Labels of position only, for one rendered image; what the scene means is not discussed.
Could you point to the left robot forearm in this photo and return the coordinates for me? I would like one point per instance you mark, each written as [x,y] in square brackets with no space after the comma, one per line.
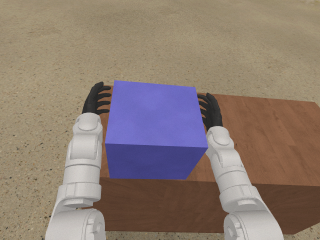
[80,187]

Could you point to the carton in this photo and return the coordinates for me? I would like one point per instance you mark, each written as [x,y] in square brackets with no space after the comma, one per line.
[154,131]

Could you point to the right robot upper arm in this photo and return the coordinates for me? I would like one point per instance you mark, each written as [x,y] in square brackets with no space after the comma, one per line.
[251,225]

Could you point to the pedestal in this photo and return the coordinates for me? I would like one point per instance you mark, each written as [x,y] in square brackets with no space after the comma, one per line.
[278,141]

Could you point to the left robot upper arm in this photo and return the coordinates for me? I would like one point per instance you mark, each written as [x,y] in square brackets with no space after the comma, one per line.
[82,224]

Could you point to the right robot forearm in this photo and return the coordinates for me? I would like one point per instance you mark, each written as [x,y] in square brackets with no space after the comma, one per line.
[236,191]

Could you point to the left robot hand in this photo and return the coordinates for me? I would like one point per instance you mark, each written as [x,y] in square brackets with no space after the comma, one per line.
[91,103]

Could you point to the right robot hand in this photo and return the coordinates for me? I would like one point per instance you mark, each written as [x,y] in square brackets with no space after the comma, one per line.
[212,113]

